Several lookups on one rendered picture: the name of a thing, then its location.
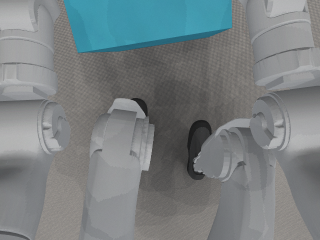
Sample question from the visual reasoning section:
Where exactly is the robot left forearm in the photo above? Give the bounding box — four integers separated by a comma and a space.
0, 0, 61, 101

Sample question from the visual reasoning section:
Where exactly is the robot right thigh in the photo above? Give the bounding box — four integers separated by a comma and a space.
207, 127, 276, 240

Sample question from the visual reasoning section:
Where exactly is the carton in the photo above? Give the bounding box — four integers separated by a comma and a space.
63, 0, 232, 53

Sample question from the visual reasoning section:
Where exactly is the left robot upper arm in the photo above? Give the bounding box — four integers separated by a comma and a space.
0, 99, 71, 240

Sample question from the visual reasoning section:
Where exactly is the robot right foot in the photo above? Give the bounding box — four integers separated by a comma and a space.
187, 120, 212, 180

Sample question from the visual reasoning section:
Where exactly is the right robot upper arm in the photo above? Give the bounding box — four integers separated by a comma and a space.
249, 86, 320, 240

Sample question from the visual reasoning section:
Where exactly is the robot right forearm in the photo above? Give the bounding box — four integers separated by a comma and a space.
238, 0, 320, 90

